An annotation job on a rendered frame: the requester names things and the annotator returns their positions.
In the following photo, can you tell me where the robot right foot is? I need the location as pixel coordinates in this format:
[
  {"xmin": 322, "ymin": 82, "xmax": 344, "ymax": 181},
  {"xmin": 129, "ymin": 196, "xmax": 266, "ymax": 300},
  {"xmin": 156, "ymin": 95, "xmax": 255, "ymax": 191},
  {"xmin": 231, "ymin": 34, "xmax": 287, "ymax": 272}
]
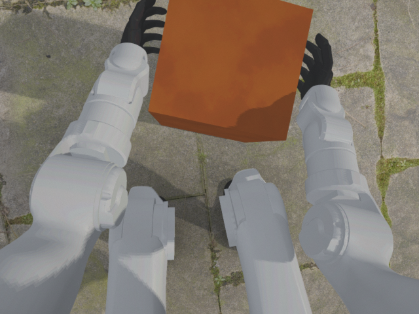
[{"xmin": 223, "ymin": 180, "xmax": 232, "ymax": 195}]

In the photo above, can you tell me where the right robot hand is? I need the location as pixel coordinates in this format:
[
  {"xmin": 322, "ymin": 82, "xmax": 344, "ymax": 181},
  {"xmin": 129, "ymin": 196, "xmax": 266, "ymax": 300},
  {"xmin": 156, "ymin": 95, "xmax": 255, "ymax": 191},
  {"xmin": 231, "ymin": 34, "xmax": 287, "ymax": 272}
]
[{"xmin": 297, "ymin": 33, "xmax": 333, "ymax": 100}]

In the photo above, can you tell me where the robot right forearm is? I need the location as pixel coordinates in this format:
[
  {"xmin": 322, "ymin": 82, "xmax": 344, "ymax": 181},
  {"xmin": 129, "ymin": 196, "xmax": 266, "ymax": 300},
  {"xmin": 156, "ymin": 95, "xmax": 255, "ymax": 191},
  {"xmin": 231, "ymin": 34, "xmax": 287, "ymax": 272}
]
[{"xmin": 296, "ymin": 85, "xmax": 384, "ymax": 217}]

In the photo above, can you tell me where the robot left forearm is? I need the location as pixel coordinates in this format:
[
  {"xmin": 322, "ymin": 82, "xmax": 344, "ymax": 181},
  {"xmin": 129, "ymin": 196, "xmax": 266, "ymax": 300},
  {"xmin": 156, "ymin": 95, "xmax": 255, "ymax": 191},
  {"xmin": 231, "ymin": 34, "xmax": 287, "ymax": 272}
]
[{"xmin": 29, "ymin": 43, "xmax": 149, "ymax": 215}]

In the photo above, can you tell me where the left robot upper arm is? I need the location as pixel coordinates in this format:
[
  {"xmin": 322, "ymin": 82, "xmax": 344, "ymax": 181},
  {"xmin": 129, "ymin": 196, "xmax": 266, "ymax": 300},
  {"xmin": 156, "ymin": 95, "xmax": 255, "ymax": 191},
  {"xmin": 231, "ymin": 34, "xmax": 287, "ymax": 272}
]
[{"xmin": 0, "ymin": 154, "xmax": 128, "ymax": 314}]

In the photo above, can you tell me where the left robot hand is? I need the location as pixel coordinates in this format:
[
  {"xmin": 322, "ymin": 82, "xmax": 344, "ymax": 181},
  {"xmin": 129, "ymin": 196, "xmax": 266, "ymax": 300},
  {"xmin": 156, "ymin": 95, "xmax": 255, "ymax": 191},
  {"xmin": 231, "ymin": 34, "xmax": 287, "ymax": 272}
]
[{"xmin": 120, "ymin": 0, "xmax": 167, "ymax": 54}]

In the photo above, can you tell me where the right robot upper arm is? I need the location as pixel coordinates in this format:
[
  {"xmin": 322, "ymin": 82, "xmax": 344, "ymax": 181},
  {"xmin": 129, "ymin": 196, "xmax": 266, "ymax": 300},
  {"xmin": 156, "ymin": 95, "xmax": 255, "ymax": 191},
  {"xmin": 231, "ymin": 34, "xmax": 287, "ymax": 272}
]
[{"xmin": 299, "ymin": 201, "xmax": 419, "ymax": 314}]

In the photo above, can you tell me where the right robot thigh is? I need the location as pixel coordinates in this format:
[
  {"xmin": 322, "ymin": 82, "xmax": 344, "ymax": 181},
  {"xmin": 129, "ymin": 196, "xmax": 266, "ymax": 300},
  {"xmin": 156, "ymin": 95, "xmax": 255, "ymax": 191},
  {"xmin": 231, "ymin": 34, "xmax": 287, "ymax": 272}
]
[{"xmin": 219, "ymin": 179, "xmax": 312, "ymax": 314}]

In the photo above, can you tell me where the carton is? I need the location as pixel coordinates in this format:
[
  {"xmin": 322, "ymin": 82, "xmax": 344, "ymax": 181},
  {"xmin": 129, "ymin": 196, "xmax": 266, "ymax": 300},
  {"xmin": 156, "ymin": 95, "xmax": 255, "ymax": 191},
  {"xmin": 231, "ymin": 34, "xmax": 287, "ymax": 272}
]
[{"xmin": 148, "ymin": 0, "xmax": 313, "ymax": 143}]

